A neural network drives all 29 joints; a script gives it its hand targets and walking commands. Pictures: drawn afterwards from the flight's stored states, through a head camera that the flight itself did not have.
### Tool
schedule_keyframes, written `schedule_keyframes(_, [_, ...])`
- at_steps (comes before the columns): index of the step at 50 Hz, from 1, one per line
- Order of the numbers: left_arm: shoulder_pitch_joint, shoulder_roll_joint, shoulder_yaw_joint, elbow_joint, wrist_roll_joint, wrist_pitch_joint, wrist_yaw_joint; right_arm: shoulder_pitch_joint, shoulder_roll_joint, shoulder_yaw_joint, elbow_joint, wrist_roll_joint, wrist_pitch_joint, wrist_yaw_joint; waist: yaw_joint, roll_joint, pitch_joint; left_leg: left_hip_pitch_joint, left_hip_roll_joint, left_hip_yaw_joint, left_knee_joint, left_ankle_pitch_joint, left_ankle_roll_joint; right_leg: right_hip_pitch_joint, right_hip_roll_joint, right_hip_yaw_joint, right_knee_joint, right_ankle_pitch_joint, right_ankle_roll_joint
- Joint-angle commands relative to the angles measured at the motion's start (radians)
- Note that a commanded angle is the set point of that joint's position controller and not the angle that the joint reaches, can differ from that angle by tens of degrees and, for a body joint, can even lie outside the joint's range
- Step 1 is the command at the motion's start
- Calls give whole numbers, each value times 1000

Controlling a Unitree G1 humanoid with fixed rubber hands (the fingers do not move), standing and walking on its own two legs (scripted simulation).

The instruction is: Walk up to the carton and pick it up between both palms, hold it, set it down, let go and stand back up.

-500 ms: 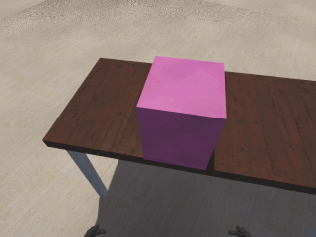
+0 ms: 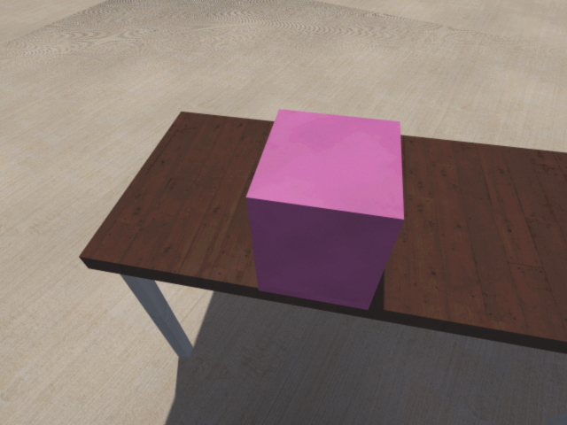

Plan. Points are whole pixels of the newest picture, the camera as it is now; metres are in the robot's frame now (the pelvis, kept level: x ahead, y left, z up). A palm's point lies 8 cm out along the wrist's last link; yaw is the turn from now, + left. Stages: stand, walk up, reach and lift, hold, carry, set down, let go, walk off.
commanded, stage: stand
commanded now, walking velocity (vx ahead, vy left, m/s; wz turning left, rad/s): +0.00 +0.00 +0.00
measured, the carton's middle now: (324, 211) +0.45 -0.05 +0.03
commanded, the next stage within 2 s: walk up in 1.08 s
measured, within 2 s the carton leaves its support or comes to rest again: neither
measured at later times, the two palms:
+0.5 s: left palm out of the picture +0.03 +0.22 -0.13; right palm out of the picture +0.03 -0.23 -0.13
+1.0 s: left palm out of the picture -0.02 +0.20 -0.14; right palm out of the picture -0.03 -0.20 -0.14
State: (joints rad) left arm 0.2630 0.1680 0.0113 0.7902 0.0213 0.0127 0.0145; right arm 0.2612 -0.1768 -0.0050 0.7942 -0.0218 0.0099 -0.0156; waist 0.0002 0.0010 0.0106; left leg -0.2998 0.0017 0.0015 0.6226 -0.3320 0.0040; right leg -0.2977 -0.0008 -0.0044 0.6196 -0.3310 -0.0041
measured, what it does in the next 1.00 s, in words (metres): stands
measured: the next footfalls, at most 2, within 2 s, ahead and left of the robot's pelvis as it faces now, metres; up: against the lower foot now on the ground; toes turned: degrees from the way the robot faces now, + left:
left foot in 1.60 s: -0.06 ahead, +0.20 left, +0.00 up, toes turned -9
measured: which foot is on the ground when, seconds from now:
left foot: down 0.00-1.00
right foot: down 0.00-1.00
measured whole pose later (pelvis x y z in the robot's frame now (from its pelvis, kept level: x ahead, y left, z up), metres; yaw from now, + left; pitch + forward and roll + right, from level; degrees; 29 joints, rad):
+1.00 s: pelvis +0.00 +0.00 +0.01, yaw +0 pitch -3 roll +0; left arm 0.30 0.10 0.01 1.13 0.01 0.00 0.04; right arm 0.29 -0.11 0.00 1.15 -0.01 0.00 -0.04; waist 0.00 0.00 0.05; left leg -0.17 0.00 0.01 0.46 -0.25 0.00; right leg -0.17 0.00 0.00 0.46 -0.25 0.00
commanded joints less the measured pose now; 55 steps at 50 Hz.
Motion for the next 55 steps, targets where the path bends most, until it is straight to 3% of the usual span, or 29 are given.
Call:
schedule_keyframes(1, [12,101,30,-50,-1,-25,7,12,-98,-30,-51,1,-23,-7,0,-1,-34,17,52,-70,-127,172,44,16,-51,71,-123,172,-44])
schedule_keyframes(30, [82,51,32,238,-7,-26,25,78,-49,-32,237,8,-23,-25,-1,-1,50,91,68,-74,-230,209,37,89,-68,73,-226,208,-36])
schedule_keyframes(55, [112,3,9,336,-6,-18,32,105,-5,-7,356,9,-14,-30,-3,-4,104,79,70,-65,-272,132,23,83,-63,75,-259,147,-24])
